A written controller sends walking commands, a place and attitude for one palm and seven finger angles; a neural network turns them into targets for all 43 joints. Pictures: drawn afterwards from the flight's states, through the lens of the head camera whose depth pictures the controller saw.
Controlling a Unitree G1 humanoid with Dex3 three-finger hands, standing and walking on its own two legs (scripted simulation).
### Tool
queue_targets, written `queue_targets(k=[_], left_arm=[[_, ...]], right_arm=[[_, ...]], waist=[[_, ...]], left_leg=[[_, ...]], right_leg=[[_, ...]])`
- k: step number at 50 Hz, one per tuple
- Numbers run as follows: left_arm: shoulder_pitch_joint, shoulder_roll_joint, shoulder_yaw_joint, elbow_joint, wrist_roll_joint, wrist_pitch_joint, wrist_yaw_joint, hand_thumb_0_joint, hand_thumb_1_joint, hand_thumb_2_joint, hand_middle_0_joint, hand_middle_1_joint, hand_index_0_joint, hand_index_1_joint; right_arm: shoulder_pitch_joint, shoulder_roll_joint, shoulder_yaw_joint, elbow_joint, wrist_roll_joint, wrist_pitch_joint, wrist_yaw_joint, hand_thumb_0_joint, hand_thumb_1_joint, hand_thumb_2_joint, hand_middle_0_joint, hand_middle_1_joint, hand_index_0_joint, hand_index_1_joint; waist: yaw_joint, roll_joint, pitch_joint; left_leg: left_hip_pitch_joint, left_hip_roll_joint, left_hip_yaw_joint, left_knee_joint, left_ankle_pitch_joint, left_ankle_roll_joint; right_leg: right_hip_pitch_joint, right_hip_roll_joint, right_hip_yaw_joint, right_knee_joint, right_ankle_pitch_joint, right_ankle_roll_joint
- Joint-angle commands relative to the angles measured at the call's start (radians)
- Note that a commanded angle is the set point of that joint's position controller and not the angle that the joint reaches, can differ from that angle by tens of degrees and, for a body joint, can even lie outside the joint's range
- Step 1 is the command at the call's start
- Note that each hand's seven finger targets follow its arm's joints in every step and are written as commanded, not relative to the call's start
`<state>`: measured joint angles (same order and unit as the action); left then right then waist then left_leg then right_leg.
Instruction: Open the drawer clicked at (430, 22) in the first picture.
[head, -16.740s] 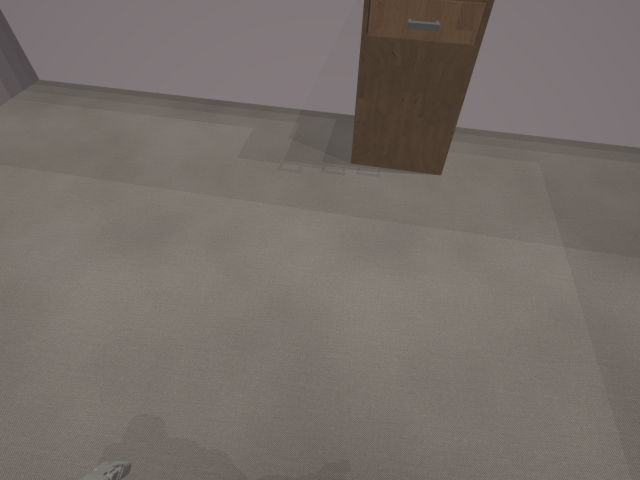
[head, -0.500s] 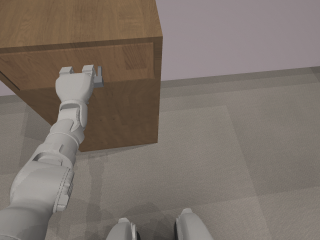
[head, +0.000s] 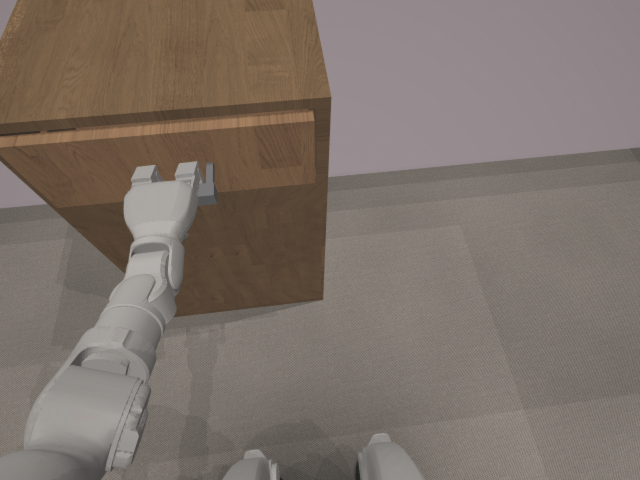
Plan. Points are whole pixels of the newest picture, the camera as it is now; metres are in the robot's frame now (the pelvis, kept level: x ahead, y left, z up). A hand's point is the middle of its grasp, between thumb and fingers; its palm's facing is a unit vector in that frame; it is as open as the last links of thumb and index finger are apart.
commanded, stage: pull the drawer open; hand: left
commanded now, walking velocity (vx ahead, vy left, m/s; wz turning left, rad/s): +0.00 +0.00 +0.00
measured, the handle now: (174, 185) +0.52 +0.19 +0.00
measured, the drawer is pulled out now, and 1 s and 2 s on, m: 0.02 0.14 0.26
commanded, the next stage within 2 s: none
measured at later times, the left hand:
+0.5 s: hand (175, 267) +0.40 +0.18 -0.03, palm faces -0.02 -0.04 -1.00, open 5.8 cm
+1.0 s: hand (173, 313) +0.33 +0.18 -0.03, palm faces -0.01 -0.05 -1.00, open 5.8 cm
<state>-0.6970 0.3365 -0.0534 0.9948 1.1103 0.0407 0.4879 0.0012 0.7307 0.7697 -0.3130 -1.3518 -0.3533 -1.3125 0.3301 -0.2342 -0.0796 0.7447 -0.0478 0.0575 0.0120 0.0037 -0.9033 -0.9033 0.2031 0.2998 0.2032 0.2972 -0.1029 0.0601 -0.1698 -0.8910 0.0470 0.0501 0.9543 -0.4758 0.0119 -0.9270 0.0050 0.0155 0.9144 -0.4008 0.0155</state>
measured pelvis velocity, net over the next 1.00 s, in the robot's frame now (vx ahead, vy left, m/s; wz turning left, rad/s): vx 0.00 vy -0.01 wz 0.01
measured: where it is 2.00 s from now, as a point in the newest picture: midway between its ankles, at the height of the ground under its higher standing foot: outside the picture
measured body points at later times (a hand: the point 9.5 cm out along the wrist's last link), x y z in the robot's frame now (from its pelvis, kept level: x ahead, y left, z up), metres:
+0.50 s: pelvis +0.01 -0.01 +0.01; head +0.09 -0.01 +0.45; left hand +0.39 +0.18 +0.03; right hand +0.11 -0.26 -0.12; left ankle -0.03 +0.11 -0.68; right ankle +0.01 -0.13 -0.68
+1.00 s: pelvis +0.00 -0.01 +0.02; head +0.06 -0.02 +0.46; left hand +0.33 +0.17 +0.03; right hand +0.12 -0.26 -0.12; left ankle -0.03 +0.11 -0.68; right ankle +0.01 -0.13 -0.68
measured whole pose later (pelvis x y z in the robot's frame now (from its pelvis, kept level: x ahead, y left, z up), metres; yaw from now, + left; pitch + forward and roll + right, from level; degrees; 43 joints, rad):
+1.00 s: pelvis +0.00 -0.01 +0.02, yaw +1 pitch +16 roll +0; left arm -0.21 0.22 -0.17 0.61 1.13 0.11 0.54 0.01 0.72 0.80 -0.30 -1.35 -0.36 -1.31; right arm 0.21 -0.22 -0.07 0.69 -0.03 0.06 -0.01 0.01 -0.90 -0.90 0.20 0.30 0.20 0.30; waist -0.02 0.04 -0.16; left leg -0.68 0.04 0.05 0.87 -0.45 0.00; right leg -0.73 0.00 0.01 0.86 -0.40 0.00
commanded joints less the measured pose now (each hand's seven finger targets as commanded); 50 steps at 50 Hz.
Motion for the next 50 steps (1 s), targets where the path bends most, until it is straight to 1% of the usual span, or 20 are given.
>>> queue_targets(k=[1, 3, 4, 6, 10, 12, 14, 19, 20, 21, 23, 27, 29, 31, 35, 40, 44, 45, 48, 50], left_arm=[[-0.193, 0.104, 0.01, -0.186, 0.0, -0.007, 0.051, 0.0, 0.9, 0.9, -0.4, -1.35, -0.4, -1.35], [-0.169, 0.12, 0.024, -0.25, -0.001, -0.005, 0.057, 0.0, 0.9, 0.9, -0.4, -1.35, -0.4, -1.35], [-0.13, 0.089, 0.001, -0.245, 0.0, 0.002, 0.06, 0.0, 0.9, 0.9, -0.4, -1.35, -0.4, -1.35], [-0.094, 0.063, -0.015, -0.242, 0.001, 0.014, 0.063, 0.0, 0.9, 0.9, -0.4, -1.35, -0.4, -1.35], [-0.121, 0.05, -0.031, -0.282, 0.013, 0.018, 0.075, 0.0, 0.9, 0.9, -0.4, -1.35, -0.4, -1.35], [-0.065, 0.05, -0.022, -0.278, 0.011, 0.026, 0.078, 0.0, 0.9, 0.9, -0.4, -1.35, -0.4, -1.35], [-0.061, 0.034, -0.038, -0.275, 0.011, 0.027, 0.077, 0.0, 0.9, 0.9, -0.4, -1.35, -0.4, -1.35], [0.006, 0.075, -0.004, -0.303, 0.018, 0.029, 0.077, 0.0, 0.9, 0.9, -0.4, -1.35, -0.4, -1.35], [-0.004, 0.034, -0.038, -0.311, 0.017, 0.03, 0.077, 0.0, 0.9, 0.9, -0.4, -1.35, -0.4, -1.35], [0.01, 0.037, -0.033, -0.31, 0.015, 0.031, 0.076, 0.0, 0.9, 0.9, -0.4, -1.35, -0.4, -1.35], [0.031, 0.067, -0.008, -0.331, 0.016, 0.029, 0.08, 0.0, 0.9, 0.9, -0.4, -1.35, -0.4, -1.35], [0.084, 0.039, -0.03, -0.335, 0.017, 0.037, 0.081, 0.0, 0.9, 0.9, -0.4, -1.35, -0.4, -1.35], [0.102, 0.058, -0.014, -0.382, 0.019, 0.037, 0.084, 0.0, 0.9, 0.9, -0.4, -1.35, -0.4, -1.35], [0.146, 0.016, -0.041, -0.407, 0.015, 0.043, 0.086, 0.0, 0.9, 0.9, -0.4, -1.35, -0.4, -1.35], [0.232, 0.013, -0.039, -0.476, 0.009, 0.051, 0.087, 0.0, 0.9, 0.9, -0.4, -1.35, -0.4, -1.35], [0.267, -0.011, -0.066, -0.535, 0.013, 0.061, 0.093, 0.0, 0.9, 0.9, -0.4, -1.35, -0.4, -1.35], [0.3, -0.007, -0.065, -0.558, 0.013, 0.069, 0.098, 0.0, 0.9, 0.9, -0.4, -1.35, -0.4, -1.35], [0.312, -0.011, -0.07, -0.538, 0.016, 0.071, 0.098, 0.0, 0.9, 0.9, -0.4, -1.35, -0.4, -1.35], [0.334, 0.008, -0.054, -0.566, 0.015, 0.069, 0.099, 0.0, 0.9, 0.9, -0.4, -1.35, -0.4, -1.35], [0.334, -0.022, -0.085, -0.572, 0.019, 0.071, 0.098, 0.0, 0.9, 0.9, -0.4, -1.35, -0.4, -1.35]], right_arm=[[0.102, -0.145, -0.058, -0.065, 0.004, -0.019, -0.006, 0.0, -0.9, -0.9, 0.2, 0.3, 0.2, 0.3], [0.087, -0.145, -0.057, -0.075, 0.003, -0.015, -0.008, 0.0, -0.9, -0.9, 0.2, 0.3, 0.2, 0.3], [0.079, -0.138, -0.056, -0.079, 0.006, -0.013, -0.006, 0.0, -0.9, -0.9, 0.2, 0.3, 0.2, 0.3], [0.064, -0.135, -0.055, -0.082, 0.008, -0.011, -0.008, 0.0, -0.9, -0.9, 0.2, 0.3, 0.2, 0.3], [0.041, -0.13, -0.054, -0.085, 0.011, -0.009, -0.012, 0.0, -0.9, -0.9, 0.2, 0.3, 0.2, 0.3], [0.03, -0.127, -0.053, -0.093, 0.012, -0.007, -0.011, 0.0, -0.9, -0.9, 0.2, 0.3, 0.2, 0.3], [0.017, -0.124, -0.049, -0.095, 0.011, -0.009, -0.015, 0.0, -0.9, -0.9, 0.2, 0.3, 0.2, 0.3], [-0.012, -0.119, -0.043, -0.114, 0.014, -0.005, -0.023, 0.0, -0.9, -0.9, 0.2, 0.3, 0.2, 0.3], [-0.017, -0.115, -0.041, -0.121, 0.014, -0.008, -0.022, 0.0, -0.9, -0.9, 0.2, 0.3, 0.2, 0.3], [-0.02, -0.115, -0.042, -0.121, 0.017, -0.009, -0.021, 0.0, -0.9, -0.9, 0.2, 0.3, 0.2, 0.3], [-0.035, -0.118, -0.04, -0.127, 0.015, -0.011, -0.025, 0.0, -0.9, -0.9, 0.2, 0.3, 0.2, 0.3], [-0.05, -0.112, -0.037, -0.136, 0.018, -0.014, -0.029, 0.0, -0.9, -0.9, 0.2, 0.3, 0.2, 0.3], [-0.055, -0.115, -0.037, -0.144, 0.019, -0.015, -0.027, 0.0, -0.9, -0.9, 0.2, 0.3, 0.2, 0.3], [-0.061, -0.11, -0.039, -0.15, 0.021, -0.018, -0.024, 0.0, -0.9, -0.9, 0.2, 0.3, 0.2, 0.3], [-0.079, -0.112, -0.039, -0.161, 0.021, -0.023, -0.023, 0.0, -0.9, -0.9, 0.2, 0.3, 0.2, 0.3], [-0.108, -0.112, -0.035, -0.164, 0.021, -0.029, -0.024, 0.0, -0.9, -0.9, 0.2, 0.3, 0.2, 0.3], [-0.124, -0.113, -0.031, -0.17, 0.021, -0.034, -0.023, 0.0, -0.9, -0.9, 0.2, 0.3, 0.2, 0.3], [-0.131, -0.11, -0.029, -0.167, 0.02, -0.035, -0.027, 0.0, -0.9, -0.9, 0.2, 0.3, 0.2, 0.3], [-0.148, -0.111, -0.026, -0.174, 0.02, -0.04, -0.031, 0.0, -0.9, -0.9, 0.2, 0.3, 0.2, 0.3], [-0.159, -0.107, -0.023, -0.178, 0.022, -0.042, -0.031, 0.0, -0.9, -0.9, 0.2, 0.3, 0.2, 0.3]], waist=[[0.02, -0.033, -0.445], [0.037, -0.024, -0.485], [0.036, -0.01, -0.465], [0.032, -0.052, -0.42], [0.028, -0.025, -0.41], [0.042, -0.038, -0.404], [0.038, -0.054, -0.382], [0.063, -0.063, -0.389], [0.054, -0.055, -0.377], [0.058, -0.058, -0.359], [0.071, -0.058, -0.374], [0.071, -0.081, -0.355], [0.085, -0.047, -0.378], [0.082, -0.054, -0.372], [0.094, -0.07, -0.378], [0.085, -0.068, -0.33], [0.092, -0.059, -0.314], [0.091, -0.09, -0.287], [0.106, -0.072, -0.296], [0.101, -0.067, -0.267]], left_leg=[[0.319, -0.041, -0.021, -0.077, 0.59, 0.014], [0.339, -0.044, -0.021, -0.08, 0.636, 0.014], [0.351, -0.044, -0.017, -0.084, 0.636, 0.014], [0.336, -0.046, -0.015, -0.095, 0.614, 0.014], [0.366, -0.046, -0.016, -0.104, 0.596, 0.012], [0.369, -0.049, -0.016, -0.108, 0.602, 0.011], [0.35, -0.053, -0.013, -0.109, 0.574, 0.013], [0.339, -0.062, -0.008, -0.115, 0.55, 0.012], [0.337, -0.063, -0.006, -0.118, 0.533, 0.011], [0.337, -0.063, -0.005, -0.122, 0.522, 0.011], [0.334, -0.066, -0.005, -0.122, 0.519, 0.011], [0.327, -0.07, 0.002, -0.131, 0.481, 0.011], [0.348, -0.067, 0.001, -0.136, 0.503, 0.009], [0.367, -0.063, 0.0, -0.138, 0.525, 0.008], [0.38, -0.06, -0.004, -0.144, 0.546, 0.008], [0.386, -0.058, -0.006, -0.154, 0.501, 0.007], [0.387, -0.062, -0.006, -0.164, 0.454, 0.005], [0.369, -0.066, -0.003, -0.163, 0.433, 0.007], [0.369, -0.07, -0.005, -0.17, 0.42, 0.005], [0.37, -0.069, -0.006, -0.175, 0.39, 0.003]], right_leg=[[0.326, 0.041, -0.056, -0.074, 0.496, -0.046], [0.365, 0.038, -0.05, -0.071, 0.543, -0.049], [0.358, 0.039, -0.052, -0.08, 0.54, -0.048], [0.365, 0.04, -0.055, -0.092, 0.535, -0.047], [0.348, 0.039, -0.057, -0.097, 0.508, -0.05], [0.364, 0.04, -0.058, -0.1, 0.512, -0.053], [0.367, 0.039, -0.058, -0.102, 0.512, -0.051], [0.406, 0.036, -0.049, -0.102, 0.528, -0.053], [0.397, 0.035, -0.051, -0.106, 0.517, -0.053], [0.393, 0.036, -0.053, -0.11, 0.504, -0.054], [0.409, 0.035, -0.047, -0.109, 0.506, -0.057], [0.415, 0.035, -0.047, -0.117, 0.494, -0.054], [0.422, 0.035, -0.046, -0.114, 0.498, -0.058], [0.419, 0.037, -0.052, -0.118, 0.502, -0.058], [0.44, 0.037, -0.052, -0.118, 0.519, -0.057], [0.413, 0.039, -0.055, -0.128, 0.467, -0.058], [0.41, 0.038, -0.055, -0.135, 0.424, -0.061], [0.412, 0.038, -0.056, -0.139, 0.425, -0.06], [0.425, 0.038, -0.05, -0.139, 0.417, -0.064], [0.4, 0.038, -0.054, -0.142, 0.375, -0.062]])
